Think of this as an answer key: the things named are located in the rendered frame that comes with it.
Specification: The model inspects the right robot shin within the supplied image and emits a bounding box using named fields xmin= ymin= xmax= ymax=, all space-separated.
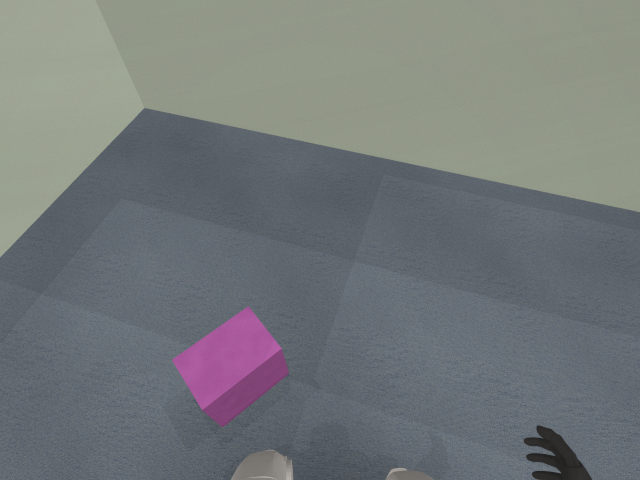
xmin=387 ymin=468 xmax=407 ymax=477

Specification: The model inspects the robot left thigh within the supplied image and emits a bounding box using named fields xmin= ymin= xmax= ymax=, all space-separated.
xmin=231 ymin=451 xmax=293 ymax=480

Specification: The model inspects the robot right hand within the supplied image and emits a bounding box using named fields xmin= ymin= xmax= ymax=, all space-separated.
xmin=524 ymin=425 xmax=592 ymax=480

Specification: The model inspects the carton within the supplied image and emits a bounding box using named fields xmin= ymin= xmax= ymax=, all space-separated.
xmin=172 ymin=306 xmax=289 ymax=427

